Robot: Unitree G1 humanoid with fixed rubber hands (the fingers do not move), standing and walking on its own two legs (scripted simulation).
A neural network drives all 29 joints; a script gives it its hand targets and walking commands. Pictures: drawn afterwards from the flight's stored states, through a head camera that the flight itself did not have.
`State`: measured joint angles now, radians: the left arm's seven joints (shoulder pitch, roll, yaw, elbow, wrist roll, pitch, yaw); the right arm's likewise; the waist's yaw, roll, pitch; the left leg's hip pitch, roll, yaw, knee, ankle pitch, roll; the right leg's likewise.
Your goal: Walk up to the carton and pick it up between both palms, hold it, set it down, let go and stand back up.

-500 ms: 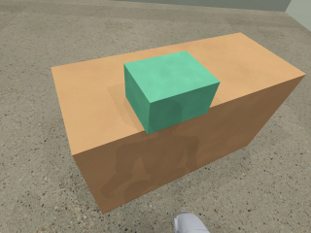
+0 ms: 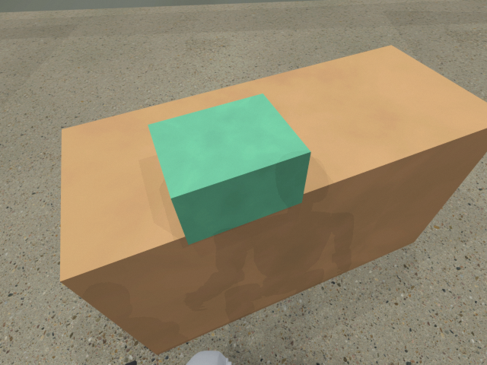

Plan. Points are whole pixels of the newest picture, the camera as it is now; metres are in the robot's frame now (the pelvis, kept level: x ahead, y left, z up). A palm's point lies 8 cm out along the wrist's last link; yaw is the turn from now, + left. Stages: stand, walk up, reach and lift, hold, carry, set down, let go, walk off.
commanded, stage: walk up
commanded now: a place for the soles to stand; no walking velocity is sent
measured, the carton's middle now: (227, 165) +0.51 +0.07 +0.01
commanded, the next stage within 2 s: none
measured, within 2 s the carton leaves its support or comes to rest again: neither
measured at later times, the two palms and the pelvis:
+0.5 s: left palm out of the picture +0.00 +0.27 -0.13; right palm out of the picture +0.11 -0.20 -0.11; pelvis -0.02 +0.02 +0.00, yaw +12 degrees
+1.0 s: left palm out of the picture -0.03 +0.27 -0.13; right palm out of the picture +0.08 -0.23 -0.12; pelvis -0.01 +0.01 +0.00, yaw +15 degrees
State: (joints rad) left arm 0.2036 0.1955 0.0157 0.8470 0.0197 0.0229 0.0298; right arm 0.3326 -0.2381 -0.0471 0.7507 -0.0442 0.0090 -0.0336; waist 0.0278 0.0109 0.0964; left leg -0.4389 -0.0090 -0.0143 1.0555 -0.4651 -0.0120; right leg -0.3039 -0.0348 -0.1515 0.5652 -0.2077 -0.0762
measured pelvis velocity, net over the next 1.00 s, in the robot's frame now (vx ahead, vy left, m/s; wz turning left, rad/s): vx -0.01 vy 0.01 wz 0.27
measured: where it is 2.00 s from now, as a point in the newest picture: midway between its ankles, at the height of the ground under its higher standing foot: outside the picture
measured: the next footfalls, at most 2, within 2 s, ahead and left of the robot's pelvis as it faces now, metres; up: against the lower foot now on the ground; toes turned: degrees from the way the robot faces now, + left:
left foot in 0.26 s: -0.01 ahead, +0.14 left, +0.00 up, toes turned +8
right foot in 1.32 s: +0.25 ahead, -0.21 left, +0.00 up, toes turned +24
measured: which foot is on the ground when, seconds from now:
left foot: up 0.00-0.24, down 0.26-1.00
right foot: down 0.00-0.98, up 1.00-1.00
